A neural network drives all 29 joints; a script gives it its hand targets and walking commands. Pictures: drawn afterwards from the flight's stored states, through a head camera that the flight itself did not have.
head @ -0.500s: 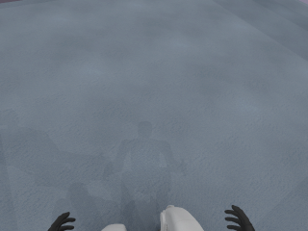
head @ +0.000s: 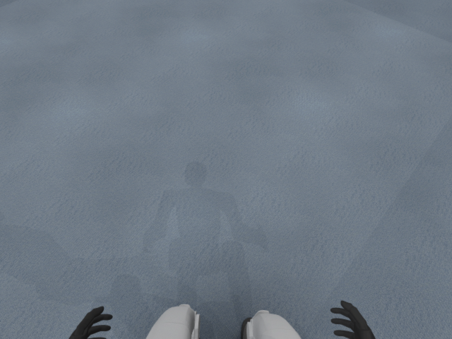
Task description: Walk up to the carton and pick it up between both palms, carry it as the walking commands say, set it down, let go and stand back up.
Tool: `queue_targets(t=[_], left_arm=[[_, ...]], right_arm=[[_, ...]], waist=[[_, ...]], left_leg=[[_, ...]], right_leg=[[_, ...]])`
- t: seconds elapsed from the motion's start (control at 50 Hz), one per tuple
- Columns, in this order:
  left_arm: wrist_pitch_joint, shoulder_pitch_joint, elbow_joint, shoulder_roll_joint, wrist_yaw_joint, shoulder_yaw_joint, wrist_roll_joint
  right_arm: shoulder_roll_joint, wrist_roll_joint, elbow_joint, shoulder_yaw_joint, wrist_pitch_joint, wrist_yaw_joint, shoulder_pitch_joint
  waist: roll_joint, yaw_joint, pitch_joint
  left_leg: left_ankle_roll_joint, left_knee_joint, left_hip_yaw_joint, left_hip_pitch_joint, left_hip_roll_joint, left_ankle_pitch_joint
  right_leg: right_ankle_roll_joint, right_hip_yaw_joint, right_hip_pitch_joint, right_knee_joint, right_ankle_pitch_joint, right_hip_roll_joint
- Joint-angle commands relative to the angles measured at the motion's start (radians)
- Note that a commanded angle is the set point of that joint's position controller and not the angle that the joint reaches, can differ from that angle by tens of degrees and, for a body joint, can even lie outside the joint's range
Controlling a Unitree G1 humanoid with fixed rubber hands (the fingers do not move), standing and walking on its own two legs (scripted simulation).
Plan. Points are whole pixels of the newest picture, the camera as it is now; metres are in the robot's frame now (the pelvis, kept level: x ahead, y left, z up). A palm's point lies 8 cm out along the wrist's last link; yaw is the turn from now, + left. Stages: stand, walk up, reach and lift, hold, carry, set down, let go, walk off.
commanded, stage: walk up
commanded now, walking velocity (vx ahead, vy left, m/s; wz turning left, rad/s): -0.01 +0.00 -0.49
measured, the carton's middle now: out of the picture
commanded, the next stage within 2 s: none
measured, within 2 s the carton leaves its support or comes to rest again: neither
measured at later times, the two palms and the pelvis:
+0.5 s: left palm (135, 324) +0.14 +0.18 -0.12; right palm out of the picture +0.00 -0.32 -0.13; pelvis -0.03 -0.05 -0.01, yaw -15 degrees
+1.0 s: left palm (169, 314) +0.16 +0.12 -0.13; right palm out of the picture -0.06 -0.34 -0.11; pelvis -0.05 -0.07 +0.00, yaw -27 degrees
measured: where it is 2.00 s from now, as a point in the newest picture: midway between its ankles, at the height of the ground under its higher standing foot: outside the picture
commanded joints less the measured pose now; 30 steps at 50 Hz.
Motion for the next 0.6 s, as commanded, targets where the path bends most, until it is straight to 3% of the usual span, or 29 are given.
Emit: queue_targets(t=[0.0, 0.04, 0.06, 0.08, 0.1, 0.12, 0.14, 0.16, 0.2, 0.22, 0.24, 0.26, 0.28, 0.3, 0.32, 0.36, 0.38, 0.4, 0.42, 0.44, 0.46, 0.48, 0.52, 0.54, 0.58], left_arm=[[0.006, -0.029, -0.056, 0.164, 0.007, 0.058, 0.014], [0.014, -0.092, -0.064, 0.163, 0.005, 0.052, 0.011], [0.012, -0.069, -0.063, 0.145, -0.002, 0.043, 0.008], [0.004, -0.064, -0.092, 0.097, 0.0, 0.03, 0.01], [0.007, -0.027, -0.08, 0.059, 0.0, 0.025, 0.018], [0.008, -0.006, -0.066, 0.074, -0.003, 0.038, 0.006], [0.016, -0.041, -0.079, 0.116, -0.01, 0.055, -0.005], [0.025, -0.049, -0.066, 0.127, -0.018, 0.06, 0.0], [0.029, -0.023, -0.066, 0.129, -0.022, 0.062, -0.003], [0.032, -0.043, -0.073, 0.121, -0.029, 0.059, -0.011], [0.024, -0.042, -0.068, 0.119, -0.027, 0.056, -0.008], [0.026, -0.067, -0.065, 0.103, -0.028, 0.048, -0.011], [0.023, -0.072, -0.056, 0.099, -0.03, 0.048, -0.013], [0.019, -0.095, -0.056, 0.099, -0.029, 0.044, -0.011], [0.015, -0.086, -0.05, 0.093, -0.035, 0.044, -0.008], [0.01, -0.078, -0.039, 0.09, -0.032, 0.043, -0.014], [-0.008, -0.026, -0.022, 0.083, -0.028, 0.038, -0.012], [-0.026, 0.054, 0.007, 0.115, -0.029, 0.054, 0.003], [-0.035, 0.161, 0.009, 0.235, -0.022, 0.084, 0.005], [-0.032, 0.19, 0.009, 0.316, -0.009, 0.092, 0.002], [-0.035, 0.215, 0.013, 0.268, -0.003, 0.089, -0.002], [-0.029, 0.17, 0.003, 0.232, 0.003, 0.079, 0.001], [-0.025, 0.059, -0.035, 0.206, 0.01, 0.08, 0.009], [-0.022, 0.056, -0.041, 0.197, 0.011, 0.079, 0.013], [-0.016, 0.085, -0.037, 0.174, 0.014, 0.079, 0.009]], right_arm=[[-0.053, -0.011, -0.098, -0.041, -0.011, -0.011, 0.059], [-0.059, -0.011, -0.055, -0.047, -0.016, -0.017, 0.127], [-0.102, -0.015, -0.037, -0.053, -0.025, -0.024, 0.182], [-0.189, -0.022, -0.036, -0.075, -0.019, -0.034, 0.198], [-0.239, -0.025, -0.044, -0.075, -0.016, -0.039, 0.119], [-0.229, -0.011, -0.064, -0.066, -0.013, -0.031, 0.038], [-0.201, -0.009, -0.078, -0.054, -0.012, -0.021, -0.043], [-0.171, -0.01, -0.088, -0.047, -0.019, -0.025, -0.063], [-0.148, -0.007, -0.09, -0.038, -0.024, -0.029, -0.036], [-0.148, -0.008, -0.092, -0.043, -0.029, -0.024, -0.02], [-0.169, -0.009, -0.093, -0.048, -0.03, -0.023, 0.004], [-0.165, -0.012, -0.08, -0.05, -0.031, -0.022, 0.029], [-0.164, -0.016, -0.072, -0.055, -0.032, -0.021, 0.029], [-0.171, -0.016, -0.051, -0.059, -0.039, -0.021, 0.068], [-0.176, -0.02, -0.043, -0.064, -0.042, -0.017, 0.073], [-0.194, -0.026, -0.035, -0.086, -0.04, -0.013, 0.077], [-0.196, -0.023, -0.032, -0.091, -0.037, -0.01, 0.078], [-0.194, -0.019, -0.029, -0.092, -0.038, -0.008, 0.049], [-0.148, -0.009, -0.075, -0.078, -0.043, -0.006, 0.035], [-0.081, -0.008, -0.113, -0.048, -0.033, -0.009, -0.017], [-0.099, -0.008, -0.119, -0.052, -0.03, -0.01, -0.052], [-0.1, -0.012, -0.107, -0.052, -0.028, -0.006, -0.065], [-0.119, -0.009, -0.064, -0.052, -0.028, 0.002, -0.023], [-0.111, -0.007, -0.07, -0.051, -0.027, 0.004, -0.024], [-0.073, -0.001, -0.085, -0.041, -0.025, 0.003, -0.016]], waist=[[-0.188, -0.025, -0.29], [-0.202, -0.076, -0.26], [-0.095, -0.093, -0.292], [0.103, -0.104, -0.274], [0.297, -0.068, -0.234], [0.199, -0.032, -0.183], [0.162, -0.026, -0.131], [0.123, -0.011, -0.078], [0.127, -0.014, -0.065], [0.177, -0.03, -0.068], [0.183, -0.038, -0.086], [0.171, -0.039, -0.085], [0.2, -0.044, -0.119], [0.153, -0.049, -0.165], [0.213, -0.041, -0.187], [0.265, -0.036, -0.201], [0.195, -0.014, -0.254], [0.142, 0.058, -0.309], [-0.194, 0.101, -0.357], [-0.416, 0.087, -0.333], [-0.3, 0.077, -0.329], [-0.234, 0.063, -0.307], [-0.191, 0.03, -0.296], [-0.181, 0.024, -0.288], [-0.225, 0.032, -0.329]], left_leg=[[-0.026, -0.225, -0.051, 0.218, -0.038, 0.058], [-0.007, -0.377, -0.046, 0.378, -0.014, 0.18], [0.012, -0.558, -0.119, 0.47, 0.078, 0.204], [0.087, -0.626, -0.293, 0.505, 0.283, 0.246], [0.184, -0.712, -0.45, 0.388, 0.474, 0.339], [0.217, -0.701, -0.409, 0.272, 0.488, 0.395], [0.241, -0.697, -0.294, 0.221, 0.434, 0.422], [0.217, -0.723, -0.232, 0.181, 0.38, 0.39], [0.175, -0.678, -0.136, 0.261, 0.332, 0.533], [0.178, -0.646, -0.118, 0.305, 0.338, 0.607], [0.189, -0.615, -0.132, 0.364, 0.345, 0.655], [0.178, -0.589, -0.106, 0.365, 0.346, 0.744], [0.171, -0.577, -0.079, 0.393, 0.335, 0.754], [0.169, -0.526, -0.058, 0.436, 0.331, 0.815], [0.156, -0.524, -0.043, 0.386, 0.318, 0.795], [0.139, -0.455, 0.009, 0.351, 0.322, 0.756], [0.115, -0.352, 0.063, 0.357, 0.298, 0.795], [0.075, -0.204, 0.118, 0.228, 0.261, 0.736], [0.011, 0.056, 0.161, -0.026, 0.131, 0.291], [-0.033, 0.215, 0.047, -0.216, 0.006, -0.163], [-0.028, 0.27, -0.046, -0.217, 0.041, -0.146], [-0.037, 0.258, -0.068, -0.192, 0.043, -0.091], [-0.039, 0.186, -0.054, -0.108, 0.067, 0.02], [-0.043, 0.116, -0.033, -0.056, 0.048, 0.023], [-0.033, 0.06, -0.045, -0.039, 0.041, 0.041]], right_leg=[[-0.103, 0.42, 0.086, -0.291, 0.365, -0.226], [-0.073, 0.425, -0.089, -0.263, 0.205, -0.19], [-0.03, 0.388, -0.147, -0.189, 0.029, -0.14], [0.02, 0.242, -0.25, 0.019, -0.166, -0.048], [0.06, 0.045, -0.258, 0.355, -0.303, 0.043], [0.071, 0.028, -0.201, 0.492, -0.323, -0.002], [0.079, 0.04, -0.174, 0.533, -0.272, -0.025], [0.087, 0.013, -0.173, 0.576, -0.189, -0.024], [0.097, -0.001, -0.212, 0.593, -0.147, -0.016], [0.109, -0.007, -0.231, 0.559, -0.163, -0.029], [0.117, -0.015, -0.253, 0.523, -0.195, -0.026], [0.125, -0.029, -0.238, 0.441, -0.222, -0.04], [0.131, -0.039, -0.207, 0.365, -0.214, -0.045], [0.121, -0.041, -0.187, 0.273, -0.231, -0.053], [0.124, -0.066, -0.12, 0.208, -0.215, -0.048], [0.102, -0.106, 0.007, 0.062, -0.229, -0.049], [0.093, -0.115, 0.076, -0.083, -0.16, -0.033], [0.053, -0.077, 0.249, -0.203, -0.015, -0.054], [-0.043, 0.286, 0.417, -0.281, 0.387, -0.27], [-0.132, 0.606, 0.415, -0.335, 0.7, -0.431], [-0.163, 0.537, 0.408, -0.296, 0.762, -0.398], [-0.166, 0.488, 0.352, -0.283, 0.66, -0.369], [-0.129, 0.383, 0.279, -0.298, 0.45, -0.295], [-0.119, 0.377, 0.241, -0.3, 0.464, -0.27], [-0.105, 0.415, 0.275, -0.292, 0.477, -0.266]])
